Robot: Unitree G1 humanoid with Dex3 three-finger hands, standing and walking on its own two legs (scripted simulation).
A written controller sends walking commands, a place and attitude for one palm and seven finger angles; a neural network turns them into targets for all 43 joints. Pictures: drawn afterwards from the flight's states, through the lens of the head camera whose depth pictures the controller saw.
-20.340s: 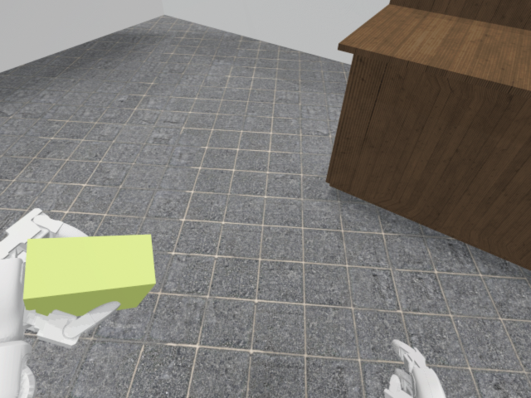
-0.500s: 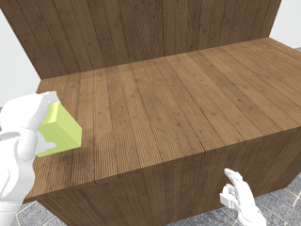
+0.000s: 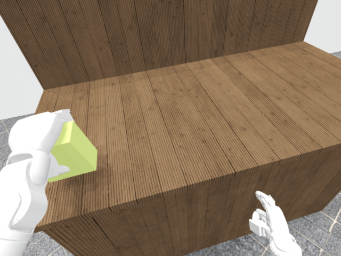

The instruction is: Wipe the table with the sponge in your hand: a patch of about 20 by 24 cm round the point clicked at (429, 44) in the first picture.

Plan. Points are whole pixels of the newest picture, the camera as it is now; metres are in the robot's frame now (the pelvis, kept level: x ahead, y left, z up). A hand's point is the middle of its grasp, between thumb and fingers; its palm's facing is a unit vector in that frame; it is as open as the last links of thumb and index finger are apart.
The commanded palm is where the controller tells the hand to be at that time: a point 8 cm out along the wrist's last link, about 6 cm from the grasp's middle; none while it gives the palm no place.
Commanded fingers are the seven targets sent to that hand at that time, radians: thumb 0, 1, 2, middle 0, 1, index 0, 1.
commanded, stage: move the sponge above the wiping area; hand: left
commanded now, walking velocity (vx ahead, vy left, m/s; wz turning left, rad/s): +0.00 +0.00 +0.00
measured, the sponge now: (65, 157) +0.25 +0.30 +0.13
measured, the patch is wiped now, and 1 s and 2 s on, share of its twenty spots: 0.00 0.00 0.00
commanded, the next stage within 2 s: lower the sponge onto the table in 1.98 s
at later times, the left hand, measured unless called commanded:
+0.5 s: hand (61, 150) +0.25 +0.30 +0.16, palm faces +0.12 -0.07 -0.99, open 10.1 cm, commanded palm +0.21 +0.28 +0.23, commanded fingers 0.00 0.10 1.30 -1.20 -1.60 -1.20 -1.60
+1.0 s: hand (56, 157) +0.23 +0.30 +0.15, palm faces +0.12 -0.06 -0.99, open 10.1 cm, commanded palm +0.20 +0.28 +0.23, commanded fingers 0.00 0.10 1.30 -1.20 -1.60 -1.20 -1.60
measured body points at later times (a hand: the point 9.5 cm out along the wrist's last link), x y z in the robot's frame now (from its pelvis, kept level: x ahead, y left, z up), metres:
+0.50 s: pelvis +0.00 +0.00 +0.00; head -0.03 -0.05 +0.45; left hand +0.24 +0.29 +0.21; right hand +0.26 -0.19 -0.07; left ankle +0.08 +0.10 -0.74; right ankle +0.01 -0.09 -0.74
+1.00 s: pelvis +0.00 -0.01 +0.00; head -0.03 -0.05 +0.45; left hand +0.22 +0.30 +0.21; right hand +0.27 -0.20 -0.07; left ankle +0.08 +0.10 -0.74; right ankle +0.01 -0.09 -0.74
